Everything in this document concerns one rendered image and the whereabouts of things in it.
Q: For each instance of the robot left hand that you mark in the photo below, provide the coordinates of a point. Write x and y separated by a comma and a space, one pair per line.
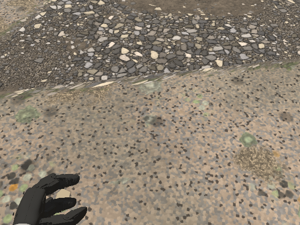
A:
35, 209

